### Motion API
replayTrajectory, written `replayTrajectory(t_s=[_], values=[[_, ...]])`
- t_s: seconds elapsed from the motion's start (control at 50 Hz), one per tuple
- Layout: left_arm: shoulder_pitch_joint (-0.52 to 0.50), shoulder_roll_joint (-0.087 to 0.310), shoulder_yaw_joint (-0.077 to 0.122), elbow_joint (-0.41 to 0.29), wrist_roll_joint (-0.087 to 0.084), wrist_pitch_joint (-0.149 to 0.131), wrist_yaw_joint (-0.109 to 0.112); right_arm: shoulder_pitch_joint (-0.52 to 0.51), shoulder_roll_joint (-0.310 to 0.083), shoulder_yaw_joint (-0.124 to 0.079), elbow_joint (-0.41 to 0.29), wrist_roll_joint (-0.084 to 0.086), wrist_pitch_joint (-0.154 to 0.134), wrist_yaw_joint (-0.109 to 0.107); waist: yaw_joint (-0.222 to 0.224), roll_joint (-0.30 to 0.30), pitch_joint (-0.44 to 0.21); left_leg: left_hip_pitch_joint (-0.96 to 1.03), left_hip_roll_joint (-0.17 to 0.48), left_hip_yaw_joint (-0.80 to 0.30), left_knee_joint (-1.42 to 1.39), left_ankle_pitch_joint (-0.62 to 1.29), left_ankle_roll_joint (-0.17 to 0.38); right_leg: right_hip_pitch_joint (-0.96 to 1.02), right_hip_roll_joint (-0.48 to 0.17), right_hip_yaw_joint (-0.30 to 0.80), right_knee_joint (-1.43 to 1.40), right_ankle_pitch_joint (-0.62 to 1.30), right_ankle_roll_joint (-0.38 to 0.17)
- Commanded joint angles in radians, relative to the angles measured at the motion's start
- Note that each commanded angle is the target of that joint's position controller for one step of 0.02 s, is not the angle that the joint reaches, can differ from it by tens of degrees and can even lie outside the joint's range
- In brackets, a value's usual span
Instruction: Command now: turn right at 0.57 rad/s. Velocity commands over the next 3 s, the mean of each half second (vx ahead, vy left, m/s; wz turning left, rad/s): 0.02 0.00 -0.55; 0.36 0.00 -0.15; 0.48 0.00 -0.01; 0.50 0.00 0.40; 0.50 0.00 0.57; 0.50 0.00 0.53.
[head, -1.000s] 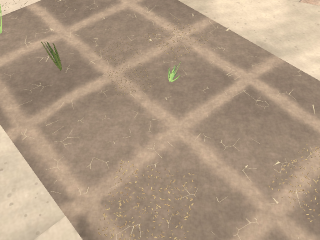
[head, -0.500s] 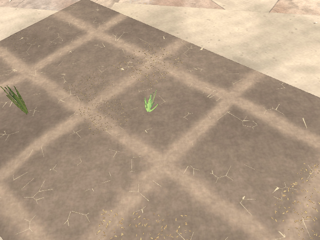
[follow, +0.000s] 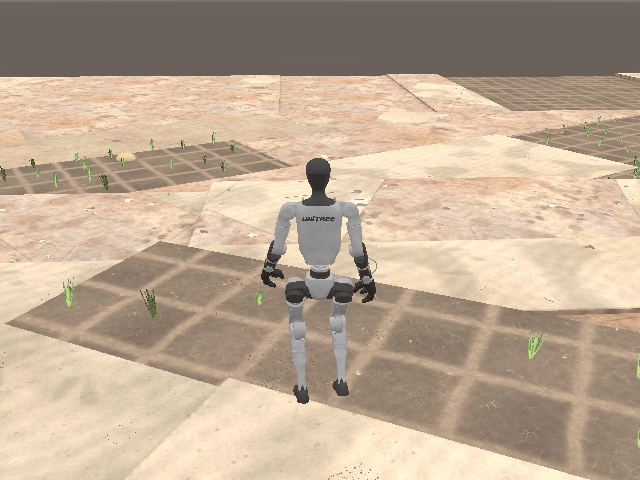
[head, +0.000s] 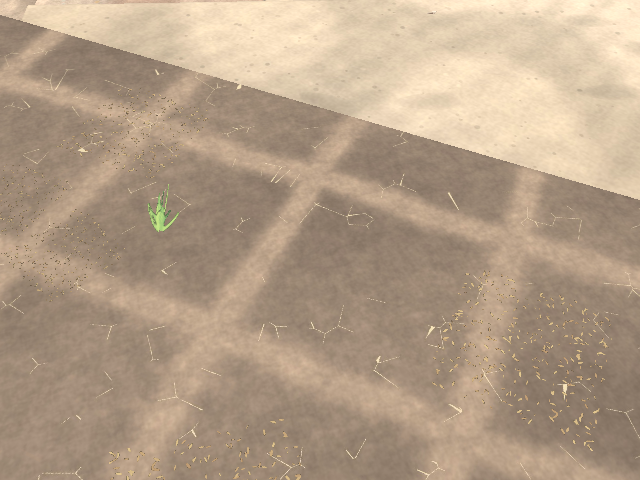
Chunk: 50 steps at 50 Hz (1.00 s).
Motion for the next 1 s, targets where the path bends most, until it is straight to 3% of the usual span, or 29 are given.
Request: replayTrajectory(t_s=[0.02, 0.06, 0.1, 0.14, 0.16, 0.18, 0.2, 0.22, 0.24, 0.26, 0.28, 0.3, 0.36, 0.4, 0.46, 0.5, 0.54, 0.58, 0.6, 0.62, 0.64, 0.66, 0.68, 0.72, 0.74, 0.78, 0.86, 0.94, 1.0], values=[[0.058, 0.044, 0.0, -0.049, -0.017, 0.029, -0.024, -0.108, -0.094, -0.028, -0.097, 0.014, -0.037, 0.024, 0.05, 0.158, -0.031, 0.099, 0.154, -0.238, -0.4, 0.052, -0.036, 0.01, -0.037, -0.067, -0.098, 0.09, 0.031], [-0.065, 0.015, -0.02, -0.095, -0.032, 0.039, -0.06, 0.004, -0.109, -0.038, -0.07, 0.009, -0.042, 0.02, -0.033, 0.166, -0.01, 0.201, 0.155, -0.201, -0.348, -0.001, -0.039, 0.033, -0.05, -0.068, -0.361, 0.148, 0.072], [-0.078, 0.011, -0.029, -0.098, -0.035, 0.034, -0.094, 0.047, -0.132, -0.052, -0.069, 0.01, -0.048, 0.005, -0.062, 0.144, -0.03, 0.217, 0.149, -0.162, -0.273, -0.069, -0.049, 0.172, -0.042, -0.083, -0.635, 0.257, 0.095], [0.037, 0.016, -0.026, -0.046, -0.029, 0.022, -0.099, 0.037, -0.148, -0.065, -0.071, 0.027, -0.047, -0.005, -0.008, 0.08, -0.036, 0.085, 0.135, -0.116, -0.162, -0.12, -0.057, 0.437, -0.034, -0.134, -0.813, 0.426, 0.071], [0.146, 0.03, -0.019, 0.007, -0.015, 0.01, -0.082, 0.014, -0.138, -0.067, -0.076, 0.033, -0.043, 0.003, 0.041, 0.008, -0.034, -0.026, 0.087, -0.064, -0.039, -0.158, -0.072, 0.603, -0.024, -0.153, -0.879, 0.478, 0.043], [0.277, 0.055, -0.011, 0.058, 0.013, -0.014, -0.061, -0.012, -0.115, -0.066, -0.084, 0.033, -0.032, 0.023, 0.109, -0.104, -0.019, -0.2, 0.008, -0.007, 0.261, -0.332, -0.097, 0.746, -0.061, -0.1, -0.897, 0.489, 0.01], [0.341, 0.165, 0.0, 0.051, 0.018, -0.041, -0.048, 0.003, -0.058, -0.055, -0.138, 0.029, -0.017, 0.034, 0.066, -0.137, -0.018, -0.404, -0.024, -0.079, 0.55, -0.467, -0.129, 0.807, -0.257, 0.083, -0.628, 1.057, -0.071], [0.31, 0.209, 0.015, 0.013, -0.007, -0.034, -0.025, 0.054, -0.081, -0.049, -0.156, 0.024, -0.007, 0.037, 0.05, -0.015, -0.105, -0.452, -0.027, -0.146, 0.664, -0.381, -0.151, 0.788, -0.372, 0.168, -0.622, 1.214, -0.205], [0.204, 0.245, 0.033, -0.035, -0.031, -0.024, -0.006, 0.088, -0.111, -0.043, -0.171, 0.014, -0.002, 0.027, 0.023, -0.087, -0.186, -0.474, 0.001, -0.161, 0.753, -0.351, -0.163, 0.73, -0.466, 0.308, -0.666, 0.941, -0.339], [0.116, 0.194, 0.02, -0.074, -0.029, -0.022, 0.014, 0.045, -0.147, -0.044, -0.165, 0.007, 0.004, 0.021, 0.018, -0.063, -0.174, -0.508, 0.032, -0.192, 0.769, -0.276, -0.178, 0.646, -0.461, 0.37, -0.756, 0.569, -0.382], [0.06, 0.124, -0.008, -0.085, -0.025, -0.026, 0.024, 0.0, -0.179, -0.052, -0.155, 0.004, 0.016, 0.027, 0.004, 0.003, -0.127, -0.478, 0.044, -0.212, 0.742, -0.213, -0.191, 0.547, -0.388, 0.338, -0.798, 0.396, -0.358], [0.063, 0.11, -0.017, -0.084, -0.017, -0.031, 0.027, -0.024, -0.19, -0.055, -0.161, 0.007, 0.03, 0.037, 0.006, -0.016, -0.099, -0.408, 0.046, -0.21, 0.69, -0.167, -0.198, 0.441, -0.346, 0.308, -0.805, 0.409, -0.339], [0.144, 0.131, -0.007, -0.053, -0.014, -0.042, 0.032, -0.039, -0.151, -0.038, -0.182, 0.009, 0.061, 0.049, 0.013, 0.011, -0.102, -0.347, 0.018, -0.209, 0.599, -0.096, -0.206, 0.393, -0.261, 0.276, -0.763, 0.465, -0.298], [0.178, 0.124, -0.006, -0.051, -0.016, -0.04, 0.039, -0.048, -0.126, -0.022, -0.204, 0.008, 0.067, 0.056, 0.025, -0.006, -0.115, -0.344, 0.009, -0.201, 0.452, -0.056, -0.209, 0.409, -0.23, 0.275, -0.752, 0.372, -0.275], [0.204, 0.108, -0.005, -0.061, -0.011, -0.034, 0.035, -0.096, -0.109, -0.004, -0.24, -0.001, 0.061, 0.078, 0.058, -0.085, -0.112, -0.254, 0.009, -0.184, 0.188, -0.079, -0.212, 0.362, -0.188, 0.31, -0.843, -0.177, -0.243], [0.204, 0.119, -0.001, -0.07, -0.007, -0.029, 0.02, -0.101, -0.109, 0.001, -0.25, 0.012, 0.055, 0.089, 0.064, -0.12, -0.085, -0.093, -0.017, -0.163, 0.01, -0.159, -0.204, 0.268, -0.181, 0.322, -0.869, -0.319, -0.227], [0.19, 0.118, -0.001, -0.079, -0.008, -0.029, 0.006, -0.004, -0.122, -0.007, -0.222, 0.028, 0.045, 0.087, 0.022, -0.11, -0.075, 0.169, -0.045, -0.146, -0.114, -0.167, -0.17, 0.111, -0.18, 0.332, -0.864, -0.424, -0.2], [0.171, 0.075, -0.009, -0.081, 0.002, -0.029, 0.012, 0.181, -0.124, -0.011, -0.164, 0.031, 0.025, 0.07, -0.088, -0.023, -0.02, 0.424, -0.041, -0.122, -0.286, -0.168, -0.143, -0.072, -0.106, 0.285, -0.738, -0.501, -0.143], [0.159, -0.013, -0.027, -0.093, -0.001, -0.038, 0.015, 0.276, -0.159, -0.011, -0.141, 0.016, 0.004, 0.06, -0.119, 0.151, 0.003, 0.5, 0.109, -0.324, -0.424, -0.387, -0.132, -0.177, 0.004, 0.162, -0.452, -0.433, -0.087], [0.156, -0.102, -0.049, -0.133, -0.017, -0.06, 0.014, 0.35, -0.248, -0.016, -0.143, 0.016, -0.007, 0.057, -0.111, 0.266, 0.011, 0.529, 0.379, -0.798, -0.607, -0.758, -0.072, -0.355, 0.128, 0.069, -0.187, -0.434, -0.039], [0.09, 0.012, -0.017, -0.152, -0.003, -0.077, 0.006, 0.323, -0.339, -0.055, -0.114, 0.01, 0.002, 0.047, -0.107, 0.237, 0.122, 0.437, 0.377, -1.012, -0.767, -0.887, 0.004, -0.472, 0.107, 0.135, -0.111, -0.302, -0.035], [0.078, 0.045, -0.005, -0.154, 0.0, -0.082, 0.001, 0.224, -0.314, -0.054, -0.121, 0.013, 0.0, 0.044, -0.036, 0.22, 0.188, 0.374, 0.36, -0.932, -0.749, -0.826, 0.004, -0.477, 0.061, 0.15, -0.06, -0.189, -0.034], [0.091, 0.061, -0.003, -0.135, 0.008, -0.082, -0.007, 0.151, -0.26, -0.041, -0.13, 0.026, -0.01, 0.053, -0.004, 0.193, 0.175, 0.325, 0.302, -0.784, -0.713, -0.673, -0.027, -0.425, 0.036, 0.125, -0.065, -0.085, -0.021], [0.191, 0.066, 0.002, -0.066, 0.021, -0.068, -0.035, 0.094, -0.194, -0.023, -0.128, 0.032, -0.027, 0.064, 0.049, 0.184, 0.075, 0.24, 0.181, -0.545, -0.675, -0.397, -0.062, -0.246, 0.014, 0.043, -0.021, 0.078, 0.005], [0.216, 0.055, -0.001, -0.053, 0.016, -0.064, -0.047, 0.089, -0.178, -0.018, -0.119, 0.035, -0.034, 0.071, 0.069, 0.177, 0.045, 0.199, 0.16, -0.497, -0.677, -0.331, -0.048, -0.182, -0.002, 0.017, -0.011, 0.122, 0.011], [0.177, 0.027, -0.014, -0.058, 0.007, -0.056, -0.054, 0.126, -0.177, -0.024, -0.099, 0.046, -0.042, 0.081, 0.062, 0.168, 0.054, 0.188, 0.151, -0.448, -0.694, -0.269, -0.019, -0.186, -0.04, -0.023, -0.027, 0.19, 0.021], [0.03, 0.014, -0.03, -0.081, 0.004, -0.052, -0.047, 0.259, -0.19, -0.04, -0.051, 0.058, -0.045, 0.083, -0.014, 0.165, 0.07, 0.313, 0.156, -0.396, -0.713, -0.134, -0.001, -0.217, -0.087, -0.067, -0.218, 0.271, 0.034], [-0.117, -0.013, -0.048, -0.108, -0.008, -0.061, -0.056, 0.344, -0.194, -0.042, -0.014, 0.045, -0.045, 0.075, -0.086, 0.166, 0.09, 0.418, 0.168, -0.359, -0.693, 0.009, 0.003, -0.161, -0.085, -0.127, -0.453, 0.249, 0.029], [-0.167, -0.016, -0.053, -0.12, -0.014, -0.075, -0.057, 0.375, -0.196, -0.039, 0.011, 0.038, -0.044, 0.068, -0.102, 0.174, 0.095, 0.454, 0.189, -0.342, -0.634, 0.232, 0.012, -0.078, -0.062, -0.172, -0.549, 0.169, -0.004]])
